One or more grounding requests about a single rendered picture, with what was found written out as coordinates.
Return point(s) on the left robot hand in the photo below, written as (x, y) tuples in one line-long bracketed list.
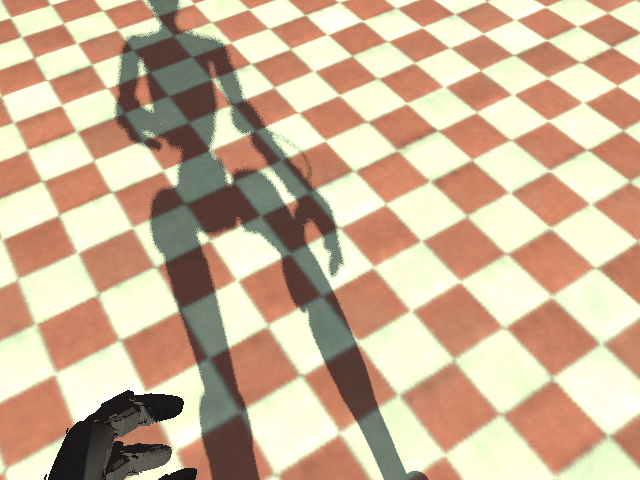
[(88, 451)]

